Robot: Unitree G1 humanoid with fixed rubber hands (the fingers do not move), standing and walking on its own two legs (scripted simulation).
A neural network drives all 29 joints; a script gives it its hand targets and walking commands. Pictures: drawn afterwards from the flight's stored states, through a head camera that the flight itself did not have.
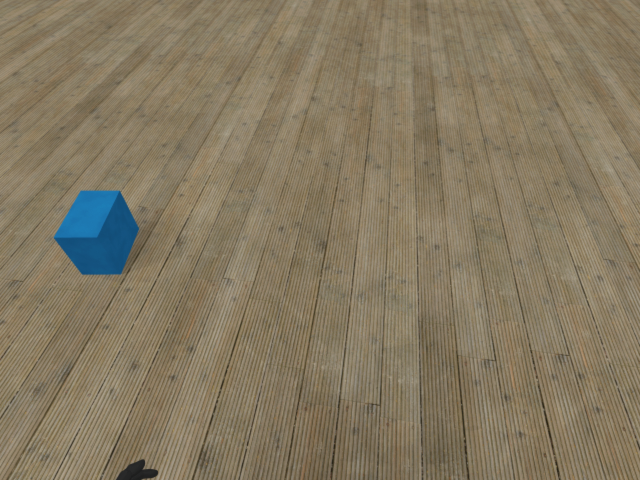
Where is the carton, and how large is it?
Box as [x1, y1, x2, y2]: [54, 191, 138, 274]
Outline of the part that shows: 80,191 56,232 54,238 82,274 120,274 138,227 119,191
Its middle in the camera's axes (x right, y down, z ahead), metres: -0.85 -0.04 +1.50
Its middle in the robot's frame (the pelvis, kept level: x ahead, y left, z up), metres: +1.07 +0.87 -0.65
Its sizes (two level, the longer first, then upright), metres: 0.243 0.150 0.218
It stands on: the floor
